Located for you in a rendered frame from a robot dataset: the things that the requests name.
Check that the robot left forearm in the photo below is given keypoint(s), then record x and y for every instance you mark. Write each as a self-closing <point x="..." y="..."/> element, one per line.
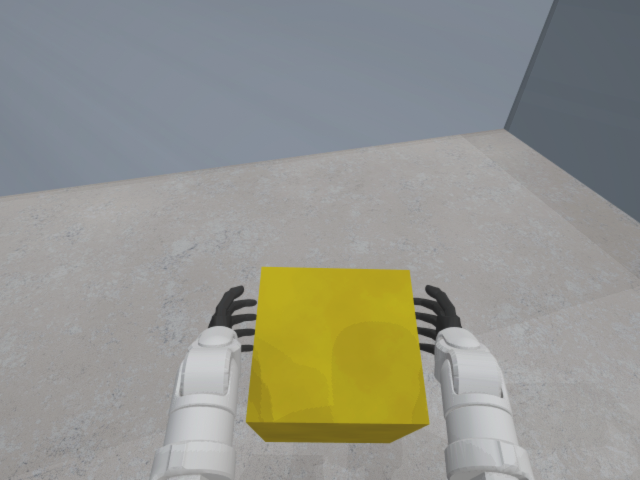
<point x="199" y="433"/>

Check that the robot left hand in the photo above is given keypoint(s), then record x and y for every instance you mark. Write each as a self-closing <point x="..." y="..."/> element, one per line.
<point x="227" y="306"/>

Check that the carton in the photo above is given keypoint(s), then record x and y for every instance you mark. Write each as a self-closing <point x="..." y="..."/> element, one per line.
<point x="336" y="357"/>

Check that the robot right hand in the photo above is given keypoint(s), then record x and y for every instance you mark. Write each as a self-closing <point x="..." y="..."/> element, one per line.
<point x="445" y="311"/>

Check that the robot right forearm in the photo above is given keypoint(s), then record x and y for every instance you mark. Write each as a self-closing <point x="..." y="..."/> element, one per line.
<point x="482" y="440"/>

